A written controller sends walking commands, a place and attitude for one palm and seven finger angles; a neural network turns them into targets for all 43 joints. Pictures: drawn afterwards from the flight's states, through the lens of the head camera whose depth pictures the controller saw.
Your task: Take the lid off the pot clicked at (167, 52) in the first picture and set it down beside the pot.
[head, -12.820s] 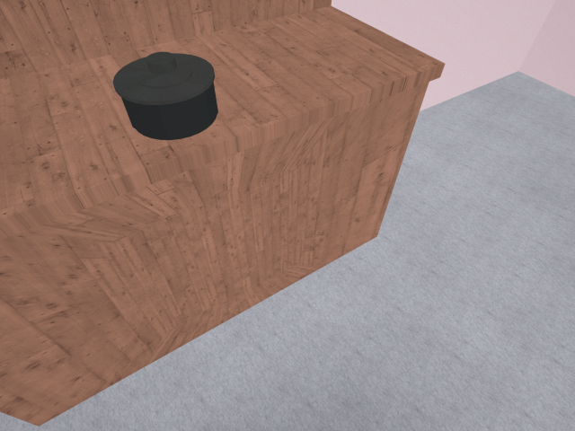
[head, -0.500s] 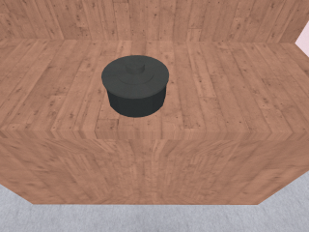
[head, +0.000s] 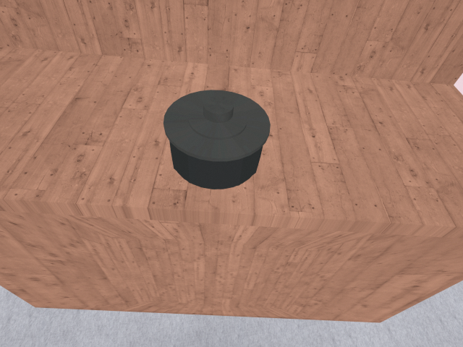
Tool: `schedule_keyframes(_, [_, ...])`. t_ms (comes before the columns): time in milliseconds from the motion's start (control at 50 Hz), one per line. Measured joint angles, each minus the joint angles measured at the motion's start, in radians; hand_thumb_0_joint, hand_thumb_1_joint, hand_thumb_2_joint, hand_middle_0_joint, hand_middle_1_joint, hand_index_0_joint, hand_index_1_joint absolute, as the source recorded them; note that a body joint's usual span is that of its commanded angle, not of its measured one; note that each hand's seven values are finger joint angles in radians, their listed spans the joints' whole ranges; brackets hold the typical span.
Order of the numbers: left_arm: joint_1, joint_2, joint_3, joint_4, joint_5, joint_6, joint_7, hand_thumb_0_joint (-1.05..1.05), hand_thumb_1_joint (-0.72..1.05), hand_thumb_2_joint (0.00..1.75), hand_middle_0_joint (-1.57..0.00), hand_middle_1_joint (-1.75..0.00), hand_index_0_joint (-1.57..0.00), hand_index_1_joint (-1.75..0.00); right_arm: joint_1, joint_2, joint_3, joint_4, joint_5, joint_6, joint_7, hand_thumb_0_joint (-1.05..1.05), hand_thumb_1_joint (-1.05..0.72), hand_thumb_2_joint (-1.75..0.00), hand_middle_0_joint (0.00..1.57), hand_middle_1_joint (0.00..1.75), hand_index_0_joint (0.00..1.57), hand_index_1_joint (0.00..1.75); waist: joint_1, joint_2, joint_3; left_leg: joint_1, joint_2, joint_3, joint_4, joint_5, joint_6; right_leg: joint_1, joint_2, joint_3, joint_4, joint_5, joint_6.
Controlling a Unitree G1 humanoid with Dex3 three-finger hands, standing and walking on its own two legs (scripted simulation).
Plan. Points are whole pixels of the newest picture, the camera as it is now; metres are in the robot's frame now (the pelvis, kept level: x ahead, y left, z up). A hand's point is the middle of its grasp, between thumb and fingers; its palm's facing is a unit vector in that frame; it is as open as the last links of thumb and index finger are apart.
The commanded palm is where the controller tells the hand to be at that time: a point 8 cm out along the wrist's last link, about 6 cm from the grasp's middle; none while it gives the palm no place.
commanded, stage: look again from close up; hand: left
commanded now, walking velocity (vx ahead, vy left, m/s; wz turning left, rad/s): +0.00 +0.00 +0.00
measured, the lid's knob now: (218, 109) +0.48 +0.07 +0.17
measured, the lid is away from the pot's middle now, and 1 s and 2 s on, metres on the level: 0.00 0.00 0.00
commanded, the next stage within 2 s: shuffle to correct the standing spot in 0.80 s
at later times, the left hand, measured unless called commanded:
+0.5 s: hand out of the picture -0.02 +0.18 -0.18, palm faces +0.02 -0.98 -0.19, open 7.4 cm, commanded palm none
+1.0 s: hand out of the picture -0.04 +0.17 -0.18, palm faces +0.02 -0.99 -0.17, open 7.4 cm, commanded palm none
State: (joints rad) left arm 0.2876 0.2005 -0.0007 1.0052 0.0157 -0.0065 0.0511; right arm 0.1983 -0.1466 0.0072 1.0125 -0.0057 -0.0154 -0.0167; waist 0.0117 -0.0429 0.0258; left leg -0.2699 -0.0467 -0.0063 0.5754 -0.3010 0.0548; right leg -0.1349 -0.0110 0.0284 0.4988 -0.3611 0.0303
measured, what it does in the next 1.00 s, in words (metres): stands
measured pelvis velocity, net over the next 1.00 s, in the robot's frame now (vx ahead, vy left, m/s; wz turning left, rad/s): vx -0.03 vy -0.01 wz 0.00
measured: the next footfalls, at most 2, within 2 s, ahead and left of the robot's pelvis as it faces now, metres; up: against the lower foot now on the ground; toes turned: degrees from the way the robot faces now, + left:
right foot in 1.88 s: +0.04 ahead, -0.27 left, +0.00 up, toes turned +0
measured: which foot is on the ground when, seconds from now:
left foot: down 0.00-1.00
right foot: down 0.00-1.00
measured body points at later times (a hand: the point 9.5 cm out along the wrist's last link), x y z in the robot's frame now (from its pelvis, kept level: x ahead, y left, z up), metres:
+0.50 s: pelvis -0.02 +0.00 +0.01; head +0.00 +0.02 +0.45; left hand -0.02 +0.23 -0.16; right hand +0.03 -0.23 -0.14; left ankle +0.00 +0.08 -0.73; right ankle -0.06 -0.14 -0.73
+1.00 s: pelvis -0.03 -0.01 +0.01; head -0.02 +0.02 +0.46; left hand -0.04 +0.22 -0.16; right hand +0.00 -0.24 -0.14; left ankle +0.00 +0.08 -0.73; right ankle -0.06 -0.14 -0.73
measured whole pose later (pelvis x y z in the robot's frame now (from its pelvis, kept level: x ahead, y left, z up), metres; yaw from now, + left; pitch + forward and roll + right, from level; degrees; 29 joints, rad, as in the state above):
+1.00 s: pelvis -0.03 -0.01 +0.01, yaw +0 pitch -2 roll -1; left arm 0.31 0.18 -0.01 1.07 0.02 0.00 0.04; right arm 0.24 -0.15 -0.01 1.09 0.00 -0.01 -0.02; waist 0.01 -0.04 0.05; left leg -0.24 -0.04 -0.01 0.46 -0.20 0.05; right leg -0.12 -0.01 0.03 0.43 -0.28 0.03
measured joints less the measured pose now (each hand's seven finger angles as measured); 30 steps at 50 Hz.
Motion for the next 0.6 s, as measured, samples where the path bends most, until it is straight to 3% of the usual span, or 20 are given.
schedule_keyframes(600, [0.017,-0.004,-0.008,0.048,0.001,0.007,-0.013,0.01,0.91,0.90,-0.20,-0.30,-0.20,-0.30,0.028,-0.011,-0.008,0.059,0.002,0.008,0.001,0.00,-0.92,-0.90,0.20,0.30,0.20,0.30,0.004,-0.001,0.025,0.034,-0.004,0.000,-0.089,0.074,-0.003,0.019,-0.006,0.000,-0.058,0.058,0.001])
